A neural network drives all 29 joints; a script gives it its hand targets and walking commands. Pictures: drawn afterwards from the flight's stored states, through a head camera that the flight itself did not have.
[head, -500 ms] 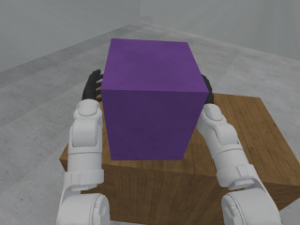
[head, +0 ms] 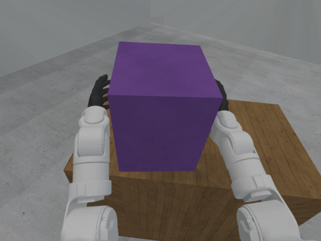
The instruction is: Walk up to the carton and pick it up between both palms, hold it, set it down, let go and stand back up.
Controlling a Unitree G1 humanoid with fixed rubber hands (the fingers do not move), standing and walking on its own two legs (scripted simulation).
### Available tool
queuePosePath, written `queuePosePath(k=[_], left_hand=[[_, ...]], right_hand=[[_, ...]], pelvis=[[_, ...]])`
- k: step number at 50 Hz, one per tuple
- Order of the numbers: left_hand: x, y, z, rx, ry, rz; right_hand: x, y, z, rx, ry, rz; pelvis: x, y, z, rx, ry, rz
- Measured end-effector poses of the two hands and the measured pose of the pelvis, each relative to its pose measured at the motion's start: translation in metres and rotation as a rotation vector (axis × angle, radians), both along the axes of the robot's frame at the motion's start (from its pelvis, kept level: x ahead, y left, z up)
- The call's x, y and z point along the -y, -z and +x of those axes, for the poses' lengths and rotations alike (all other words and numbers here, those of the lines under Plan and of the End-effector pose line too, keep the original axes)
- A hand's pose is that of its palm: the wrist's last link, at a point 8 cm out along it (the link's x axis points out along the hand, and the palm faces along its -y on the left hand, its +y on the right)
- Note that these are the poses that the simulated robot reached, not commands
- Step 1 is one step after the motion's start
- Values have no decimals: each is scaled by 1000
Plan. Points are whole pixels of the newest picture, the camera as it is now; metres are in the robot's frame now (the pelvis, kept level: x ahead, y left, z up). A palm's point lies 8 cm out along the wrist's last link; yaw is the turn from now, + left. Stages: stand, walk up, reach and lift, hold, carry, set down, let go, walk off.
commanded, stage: hold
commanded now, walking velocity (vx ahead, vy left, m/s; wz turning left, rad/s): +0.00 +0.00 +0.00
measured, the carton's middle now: (158, 109) +0.38 +0.01 +0.17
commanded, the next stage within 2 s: set down in 0.68 s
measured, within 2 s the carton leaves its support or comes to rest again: neither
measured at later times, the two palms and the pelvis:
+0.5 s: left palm (98, 108) +0.36 +0.16 +0.19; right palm (219, 112) +0.36 -0.13 +0.18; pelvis +0.00 +0.00 +0.00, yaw +0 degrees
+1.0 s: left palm (100, 102) +0.38 +0.15 +0.19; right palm (218, 109) +0.37 -0.14 +0.18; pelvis +0.00 +0.00 +0.00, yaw +0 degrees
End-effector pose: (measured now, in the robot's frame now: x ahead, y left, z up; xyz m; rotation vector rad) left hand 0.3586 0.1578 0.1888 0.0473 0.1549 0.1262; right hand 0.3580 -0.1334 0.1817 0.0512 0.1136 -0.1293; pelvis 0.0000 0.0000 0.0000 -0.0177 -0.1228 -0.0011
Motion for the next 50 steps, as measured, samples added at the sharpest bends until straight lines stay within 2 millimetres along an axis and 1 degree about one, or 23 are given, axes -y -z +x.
queuePosePath(k=[13,19,25,36,40,46,48,50], left_hand=[[1,1,0,1,6,-1],[2,-2,-1,14,7,-1],[1,2,-1,-6,3,-6],[0,-1,0,4,4,-2],[1,-1,3,2,8,0],[3,-8,10,59,17,11],[4,-8,13,69,24,18],[4,-5,17,64,29,26]], right_hand=[[1,1,-2,2,7,4],[2,-1,-3,15,7,1],[1,1,-2,-6,5,0],[0,1,-2,4,7,4],[1,1,0,3,12,9],[3,-5,4,66,22,4],[3,-3,7,78,23,-5],[3,2,9,77,27,-17]], pelvis=[[0,0,1,0,-1,0],[-1,0,0,3,1,-1],[-1,0,0,2,5,1],[-1,0,-1,-4,0,0],[-1,0,-1,-6,2,-1],[-1,0,2,-4,3,3],[-1,0,2,5,4,6],[-1,-1,3,14,6,9]])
